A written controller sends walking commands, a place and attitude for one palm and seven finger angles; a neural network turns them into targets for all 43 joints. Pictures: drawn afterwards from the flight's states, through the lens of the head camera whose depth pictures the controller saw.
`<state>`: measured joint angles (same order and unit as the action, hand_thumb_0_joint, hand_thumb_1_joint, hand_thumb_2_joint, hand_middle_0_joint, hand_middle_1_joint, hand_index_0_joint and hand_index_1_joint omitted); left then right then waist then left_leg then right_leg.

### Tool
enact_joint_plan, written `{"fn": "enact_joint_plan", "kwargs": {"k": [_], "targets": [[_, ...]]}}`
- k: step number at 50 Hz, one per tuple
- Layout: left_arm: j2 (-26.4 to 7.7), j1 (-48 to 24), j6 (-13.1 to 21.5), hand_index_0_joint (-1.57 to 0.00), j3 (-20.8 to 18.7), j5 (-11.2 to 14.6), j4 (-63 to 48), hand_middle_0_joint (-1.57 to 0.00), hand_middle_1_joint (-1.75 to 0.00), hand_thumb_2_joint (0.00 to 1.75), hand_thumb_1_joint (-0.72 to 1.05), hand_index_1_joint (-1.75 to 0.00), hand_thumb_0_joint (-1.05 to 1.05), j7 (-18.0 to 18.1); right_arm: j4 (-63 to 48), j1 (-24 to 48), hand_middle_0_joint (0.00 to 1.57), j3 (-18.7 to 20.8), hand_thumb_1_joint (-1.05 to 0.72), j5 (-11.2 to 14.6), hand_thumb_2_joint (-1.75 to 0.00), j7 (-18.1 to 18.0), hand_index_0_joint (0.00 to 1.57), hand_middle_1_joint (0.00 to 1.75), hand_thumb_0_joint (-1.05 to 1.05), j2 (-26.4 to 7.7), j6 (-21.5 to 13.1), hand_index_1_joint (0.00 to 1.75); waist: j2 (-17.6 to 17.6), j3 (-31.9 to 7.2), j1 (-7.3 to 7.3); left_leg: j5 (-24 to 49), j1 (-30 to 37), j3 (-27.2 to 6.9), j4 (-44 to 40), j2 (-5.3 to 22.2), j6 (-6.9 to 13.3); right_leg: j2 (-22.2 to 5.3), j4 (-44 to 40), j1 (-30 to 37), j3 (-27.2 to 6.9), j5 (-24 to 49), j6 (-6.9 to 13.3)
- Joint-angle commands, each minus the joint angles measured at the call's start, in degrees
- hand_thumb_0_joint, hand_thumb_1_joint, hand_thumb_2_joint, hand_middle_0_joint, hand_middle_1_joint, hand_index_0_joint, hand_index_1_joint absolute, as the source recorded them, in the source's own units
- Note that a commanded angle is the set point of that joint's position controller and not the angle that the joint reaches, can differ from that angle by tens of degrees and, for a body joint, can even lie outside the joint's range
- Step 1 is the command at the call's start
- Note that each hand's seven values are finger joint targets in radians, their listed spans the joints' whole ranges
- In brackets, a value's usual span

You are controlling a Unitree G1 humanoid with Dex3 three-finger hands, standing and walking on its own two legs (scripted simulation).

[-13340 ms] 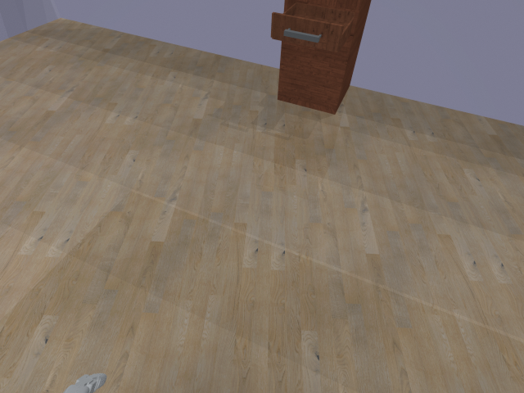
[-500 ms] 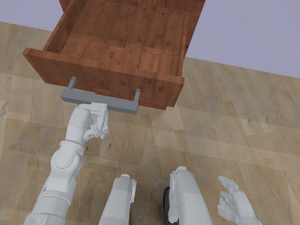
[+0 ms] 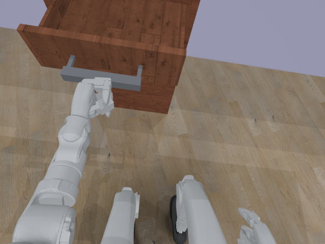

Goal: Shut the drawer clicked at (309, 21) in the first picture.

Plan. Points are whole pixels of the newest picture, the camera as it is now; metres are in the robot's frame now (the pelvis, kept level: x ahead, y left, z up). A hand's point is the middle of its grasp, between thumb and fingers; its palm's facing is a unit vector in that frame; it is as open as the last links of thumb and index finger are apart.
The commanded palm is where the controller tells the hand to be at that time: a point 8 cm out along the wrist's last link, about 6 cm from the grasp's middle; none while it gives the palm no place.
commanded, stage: push the drawer shut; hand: left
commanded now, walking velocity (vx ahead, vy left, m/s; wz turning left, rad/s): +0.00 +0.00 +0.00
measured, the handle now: (104, 71) +0.53 +0.13 +0.02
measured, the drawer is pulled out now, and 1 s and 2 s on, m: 0.18 0.05 0.00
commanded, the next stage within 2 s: pull the fist back off the drawer in 1.62 s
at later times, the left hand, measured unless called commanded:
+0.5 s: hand (117, 75) +0.53 +0.10 +0.01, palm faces -0.15 -0.99 -0.05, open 3.1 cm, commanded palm +0.52 +0.13 +0.02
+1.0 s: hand (121, 60) +0.57 +0.09 +0.01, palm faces -0.15 -0.99 -0.05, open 3.2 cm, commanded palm +0.58 +0.11 +0.02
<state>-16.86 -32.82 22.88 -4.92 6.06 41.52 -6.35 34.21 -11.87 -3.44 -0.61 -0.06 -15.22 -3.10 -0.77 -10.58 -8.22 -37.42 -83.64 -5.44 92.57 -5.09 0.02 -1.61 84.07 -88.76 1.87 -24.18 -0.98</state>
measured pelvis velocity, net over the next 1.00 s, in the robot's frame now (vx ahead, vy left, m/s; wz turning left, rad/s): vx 0.01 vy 0.00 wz -0.03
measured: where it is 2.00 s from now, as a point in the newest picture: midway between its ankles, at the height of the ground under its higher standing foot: (152, 239)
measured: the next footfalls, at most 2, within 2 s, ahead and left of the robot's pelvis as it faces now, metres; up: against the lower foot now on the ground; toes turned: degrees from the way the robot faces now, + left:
none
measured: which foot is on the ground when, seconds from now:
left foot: down 0.00-1.00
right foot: down 0.00-1.00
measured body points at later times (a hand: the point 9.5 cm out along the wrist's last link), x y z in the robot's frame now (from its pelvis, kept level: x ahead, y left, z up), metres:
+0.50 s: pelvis +0.01 +0.00 -0.01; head +0.20 +0.02 +0.40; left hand +0.53 +0.15 +0.01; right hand +0.07 -0.26 -0.12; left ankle +0.04 +0.11 -0.54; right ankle +0.12 -0.14 -0.54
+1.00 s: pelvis +0.01 +0.00 -0.02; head +0.22 +0.03 +0.38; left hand +0.58 +0.14 +0.02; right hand +0.04 -0.27 -0.13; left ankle +0.04 +0.11 -0.54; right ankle +0.12 -0.14 -0.54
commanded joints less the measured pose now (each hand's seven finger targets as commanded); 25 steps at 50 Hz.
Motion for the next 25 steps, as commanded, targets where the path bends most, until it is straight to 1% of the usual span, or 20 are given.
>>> {"fn": "enact_joint_plan", "kwargs": {"k": [1, 3, 4, 5, 6, 9, 10, 11, 12, 13, 14, 15, 18, 19, 20, 21, 22, 23, 24, 25], "targets": [[-4.5, -32.7, 5.2, -1.4, -1.6, -0.2, -10.0, -1.4, -1.6, 0.9, 0.9, -1.6, 0.0, 0.8, -4.2, -4.5, 0.2, 4.1, -0.9, -0.1, -0.9, -0.5, 0.2, 0.3, 0.0, -9.7, -1.8, 0.3, -6.5, -28.6, -4.55, 1.3, 11.3, 1.0, -17.2, 2.1, 0.6, 0.8, -9.2, 21.2, 0.2, -5.5, 2.8], [-6.6, -34.2, 5.6, -1.4, -3.6, -0.4, -7.2, -1.4, -1.6, 0.9, 0.9, -1.6, 0.0, 1.0, -4.0, -5.2, 0.2, 4.1, -0.9, -0.2, -0.9, -0.6, 0.2, 0.3, 0.0, -9.9, -1.8, 0.3, -5.4, -27.6, -4.84, 1.7, 9.8, 1.1, -16.8, 2.1, 0.9, 1.0, -9.0, 21.2, 0.1, -5.6, 2.8], [-6.3, -36.0, 5.8, -1.4, -3.3, -0.8, -6.3, -1.4, -1.6, 0.9, 0.9, -1.6, 0.0, 0.9, -3.6, -5.7, 0.2, 4.1, -0.9, -0.4, -0.9, -0.5, 0.2, 0.3, 0.0, -10.1, -1.6, 0.3, -5.8, -28.4, -5.16, 1.9, 10.3, 1.0, -16.8, 2.1, 0.8, 0.9, -8.8, 20.8, 0.2, -5.3, 2.8], [-6.5, -37.6, 6.1, -1.4, -3.6, -0.8, -5.5, -1.4, -1.6, 0.9, 0.9, -1.6, 0.0, 0.9, -3.3, -5.8, 0.2, 4.2, -0.9, -0.4, -0.9, -0.4, 0.2, 0.3, 0.0, -10.0, -1.5, 0.3, -7.0, -28.1, -5.24, 2.0, 10.2, 1.2, -16.7, 2.1, 0.7, 0.8, -8.7, 20.3, 0.1, -5.2, 2.8], [-6.2, -38.4, 6.2, -1.4, -3.5, -1.0, -4.6, -1.4, -1.6, 0.9, 0.9, -1.6, 0.0, 0.9, -3.2, -6.2, 0.2, 4.2, -0.9, -0.5, -0.9, -0.2, 0.2, 0.3, 0.0, -10.1, -1.4, 0.3, -6.4, -29.0, -5.4, 2.3, 10.2, 1.2, -16.5, 2.0, 0.8, 0.9, -8.5, 20.8, 0.0, -5.0, 2.8], [-8.7, -40.9, 6.8, -1.4, -5.9, -1.3, -2.3, -1.4, -1.6, 0.9, 0.9, -1.6, 0.0, 0.7, -2.8, -7.5, 0.2, 4.2, -0.9, -0.8, -0.9, -0.1, 0.2, 0.3, 0.0, -10.3, -1.0, 0.3, -6.3, -30.6, -5.61, 5.1, 10.4, 1.4, -15.9, 2.1, 0.8, 1.1, -8.2, 21.7, 0.1, -3.4, 2.8], [-9.3, -41.5, 7.0, -1.4, -6.6, -1.2, -2.3, -1.4, -1.6, 0.9, 0.9, -1.6, 0.0, 0.6, -2.8, -7.6, 0.2, 4.3, -0.9, -0.9, -0.9, 0.1, 0.2, 0.3, 0.0, -10.3, -0.8, 0.3, -7.0, -32.1, -5.33, 6.3, 10.3, 1.8, -15.4, 2.0, 0.9, 1.0, -8.0, 22.5, -0.2, -2.7, 2.8], [-9.1, -41.5, 7.1, -1.4, -6.5, -1.4, -1.7, -1.4, -1.6, 0.9, 0.9, -1.6, 0.0, 0.3, -2.8, -7.8, 0.2, 4.3, -0.9, -0.9, -0.9, 0.2, 0.2, 0.3, 0.0, -10.3, -0.6, 0.3, -7.2, -32.8, -5.17, 7.3, 10.9, 1.7, -15.2, 2.1, 0.8, 1.1, -7.9, 22.5, -0.2, -2.1, 2.8], [-8.3, -42.2, 7.1, -1.4, -6.1, -1.3, -0.8, -1.4, -1.6, 0.9, 0.9, -1.6, 0.0, 0.2, -2.6, -8.1, 0.2, 4.4, -0.9, -1.0, -0.9, 0.4, 0.2, 0.3, 0.0, -10.2, -0.4, 0.3, -6.8, -32.2, -5.8, 8.1, 11.0, 1.7, -15.2, 2.1, 0.8, 1.1, -8.0, 22.3, -0.1, -1.4, 2.7], [-8.5, -42.8, 7.2, -1.4, -6.3, -1.3, -0.8, -1.4, -1.6, 0.9, 0.9, -1.6, 0.0, 0.0, -2.8, -8.3, 0.2, 4.3, -0.9, -1.1, -0.9, 0.5, 0.2, 0.3, 0.0, -10.2, -0.3, 0.3, -7.7, -33.0, -5.72, 9.0, 11.4, 1.7, -15.0, 2.2, 0.8, 1.2, -7.5, 21.9, 0.0, -0.9, 2.8], [-10.0, -43.0, 7.2, -1.4, -7.6, -1.5, 0.3, -1.4, -1.6, 0.9, 0.9, -1.6, 0.0, 0.0, -2.5, -8.7, 0.2, 4.3, -0.9, -1.1, -0.9, 0.6, 0.2, 0.3, 0.0, -10.5, 0.0, 0.3, -7.0, -33.3, -5.6, 9.2, 11.3, 1.5, -15.0, 2.3, 0.7, 1.3, -7.5, 22.2, 0.1, -0.9, 2.8], [-9.6, -43.7, 7.1, -1.4, -7.3, -1.6, 1.3, -1.4, -1.6, 0.9, 0.9, -1.6, 0.0, -0.1, -2.4, -8.7, 0.2, 4.3, -0.9, -1.1, -0.9, 0.6, 0.2, 0.3, 0.0, -10.4, 0.3, 0.3, -7.1, -32.5, -5.81, 9.2, 11.0, 1.5, -14.9, 2.3, 0.7, 1.2, -7.4, 21.7, 0.1, -0.8, 2.8], [-9.7, -45.8, 7.3, -1.4, -7.5, -1.9, 2.5, -1.4, -1.6, 0.9, 0.9, -1.6, 0.0, -0.2, -2.6, -9.2, 0.2, 4.2, -0.9, -1.3, -0.9, 0.9, 0.2, 0.3, 0.0, -10.3, 0.9, 0.3, -7.6, -32.5, -6.34, 10.5, 11.3, 1.4, -14.6, 2.3, 0.8, 1.4, -7.1, 21.3, 0.2, 0.0, 2.8], [-10.2, -46.0, 7.3, -1.4, -8.1, -2.1, 3.0, -1.4, -1.6, 0.9, 0.9, -1.6, 0.0, -0.1, -2.4, -9.7, 0.2, 4.3, -0.9, -1.4, -0.9, 1.0, 0.2, 0.3, 0.0, -10.5, 1.2, 0.3, -7.8, -33.3, -6.14, 10.9, 11.6, 1.3, -14.5, 2.5, 0.7, 1.4, -6.9, 21.4, 0.3, 0.2, 2.8], [-9.9, -46.3, 7.3, -1.4, -8.0, -2.2, 3.2, -1.4, -1.6, 0.9, 0.9, -1.6, 0.0, -0.2, -2.4, -9.7, 0.2, 4.3, -0.9, -1.5, -0.9, 1.1, 0.2, 0.3, 0.0, -10.3, 1.5, 0.3, -8.1, -33.6, -6.19, 11.5, 11.6, 1.5, -14.1, 2.4, 0.8, 1.4, -6.8, 21.6, 0.2, 0.8, 2.7], [-10.1, -47.3, 7.3, -1.4, -8.2, -2.1, 3.6, -1.4, -1.6, 0.9, 0.9, -1.6, 0.0, -0.2, -2.2, -10.0, 0.2, 4.3, -0.9, -1.6, -0.9, 1.2, 0.2, 0.3, 0.0, -10.4, 1.8, 0.3, -7.2, -33.9, -6.74, 11.9, 11.2, 1.6, -13.7, 2.5, 0.9, 1.5, -7.0, 21.8, 0.1, 1.2, 2.6], [-11.2, -47.8, 7.3, -1.4, -8.8, -2.5, 4.1, -1.4, -1.6, 0.9, 0.9, -1.6, 0.0, -0.2, -2.2, -10.2, 0.2, 4.2, -0.9, -1.6, -0.9, 1.2, 0.2, 0.3, 0.0, -10.4, 2.0, 0.3, -7.8, -33.6, -6.54, 12.0, 10.9, 1.7, -13.7, 2.5, 0.9, 1.5, -6.9, 22.0, 0.0, 1.3, 2.7], [-11.2, -48.8, 7.7, -1.4, -8.8, -2.6, 3.8, -1.4, -1.6, 0.9, 0.9, -1.6, 0.0, -0.1, -2.5, -10.3, 0.2, 4.2, -0.9, -1.7, -0.9, 1.3, 0.2, 0.3, 0.0, -10.2, 2.2, 0.3, -8.0, -34.2, -6.72, 12.9, 11.3, 1.6, -13.5, 2.4, 1.0, 1.5, -6.6, 22.0, 0.1, 1.9, 2.7], [-11.7, -49.3, 7.8, -1.4, -9.0, -3.0, 3.9, -1.4, -1.6, 0.9, 0.9, -1.6, 0.0, -0.1, -2.3, -10.6, 0.2, 4.2, -0.9, -1.9, -0.9, 1.4, 0.2, 0.3, 0.0, -10.4, 2.4, 0.3, -9.3, -34.7, -6.55, 13.6, 12.3, 1.4, -13.5, 2.6, 0.7, 1.6, -6.4, 21.4, 0.2, 2.2, 2.8], [-10.7, -49.6, 7.8, -1.4, -8.3, -3.1, 4.4, -1.4, -1.6, 0.9, 0.9, -1.6, 0.0, -0.1, -2.2, -10.6, 0.2, 4.3, -0.9, -1.8, -0.9, 1.5, 0.2, 0.3, 0.0, -10.4, 2.7, 0.3, -8.6, -34.8, -6.97, 13.9, 12.7, 1.1, -13.3, 2.6, 0.7, 1.6, -6.3, 21.0, 0.2, 2.3, 2.7]]}}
